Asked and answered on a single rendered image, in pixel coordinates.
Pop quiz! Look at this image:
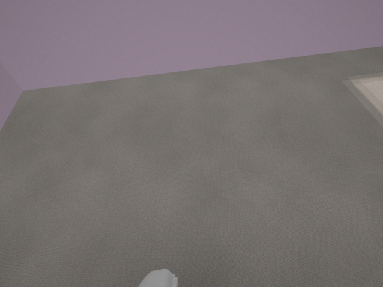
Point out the left robot thigh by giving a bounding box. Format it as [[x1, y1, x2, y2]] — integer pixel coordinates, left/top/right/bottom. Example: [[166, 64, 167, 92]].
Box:
[[138, 270, 178, 287]]

